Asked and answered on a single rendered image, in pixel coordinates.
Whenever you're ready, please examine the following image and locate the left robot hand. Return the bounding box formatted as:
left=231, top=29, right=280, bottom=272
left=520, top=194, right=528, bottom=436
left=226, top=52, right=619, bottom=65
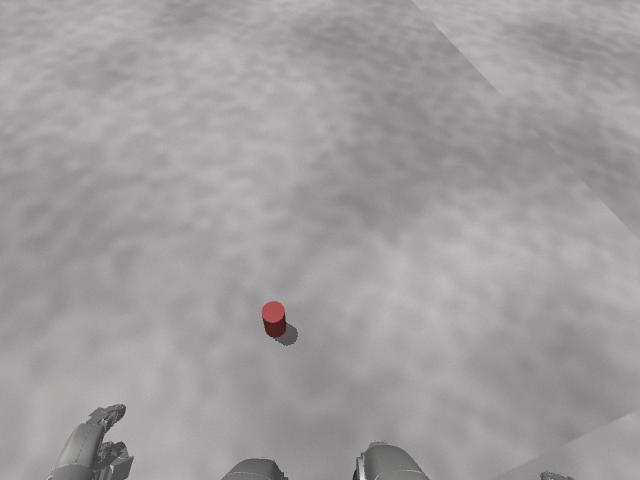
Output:
left=54, top=404, right=134, bottom=480

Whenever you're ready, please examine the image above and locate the can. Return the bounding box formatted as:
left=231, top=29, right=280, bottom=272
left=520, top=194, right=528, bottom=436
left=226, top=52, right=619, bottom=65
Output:
left=262, top=301, right=286, bottom=338

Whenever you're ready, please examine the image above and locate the left robot arm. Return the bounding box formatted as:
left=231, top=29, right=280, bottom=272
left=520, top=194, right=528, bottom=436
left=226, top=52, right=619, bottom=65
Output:
left=44, top=464, right=95, bottom=480

